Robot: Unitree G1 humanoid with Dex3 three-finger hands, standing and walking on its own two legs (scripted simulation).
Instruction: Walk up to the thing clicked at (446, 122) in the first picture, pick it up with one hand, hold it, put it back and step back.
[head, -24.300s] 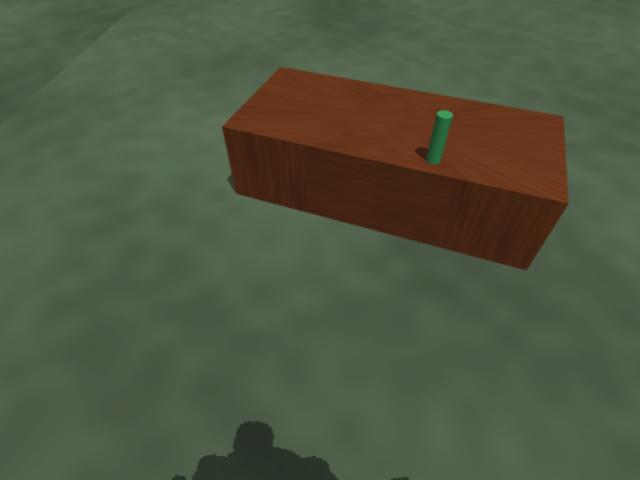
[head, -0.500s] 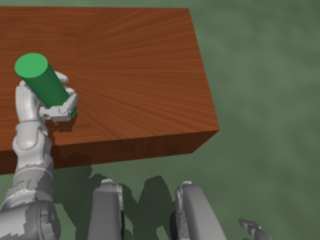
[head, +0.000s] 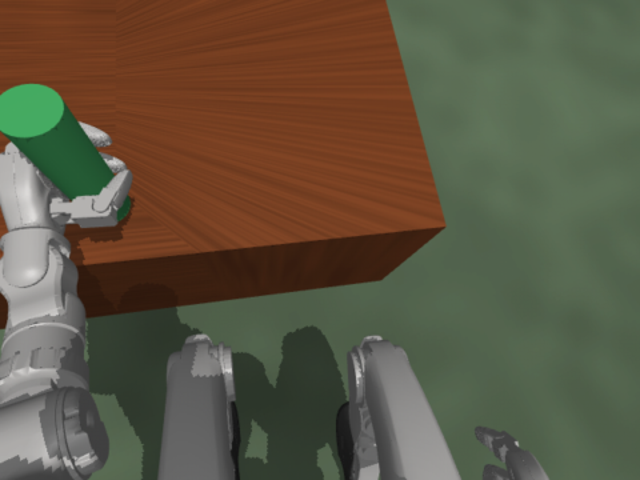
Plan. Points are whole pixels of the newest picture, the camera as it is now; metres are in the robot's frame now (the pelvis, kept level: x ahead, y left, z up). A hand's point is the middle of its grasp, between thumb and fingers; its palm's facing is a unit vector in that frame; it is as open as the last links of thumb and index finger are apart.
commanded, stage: lower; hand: left
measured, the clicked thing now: (76, 167) +0.46 +0.26 +0.00
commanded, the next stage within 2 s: loosen in 0.72 s
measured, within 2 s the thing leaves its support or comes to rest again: rests again in 0.50 s
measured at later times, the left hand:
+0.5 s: hand (107, 192) +0.46 +0.25 -0.05, palm faces +0.18 -0.98 -0.04, open 7.2 cm
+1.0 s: hand (111, 196) +0.46 +0.25 -0.06, palm faces +0.20 -0.98 -0.02, open 7.2 cm
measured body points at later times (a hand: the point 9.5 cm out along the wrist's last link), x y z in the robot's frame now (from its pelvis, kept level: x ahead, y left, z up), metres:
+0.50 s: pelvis -0.01 +0.00 -0.04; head +0.20 +0.05 +0.36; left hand +0.45 +0.31 -0.05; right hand +0.10 -0.26 -0.16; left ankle +0.08 +0.14 -0.46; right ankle +0.06 -0.13 -0.46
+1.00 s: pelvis -0.01 +0.00 -0.06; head +0.19 +0.05 +0.34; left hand +0.44 +0.30 -0.06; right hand +0.10 -0.26 -0.18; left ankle +0.08 +0.14 -0.46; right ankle +0.06 -0.13 -0.46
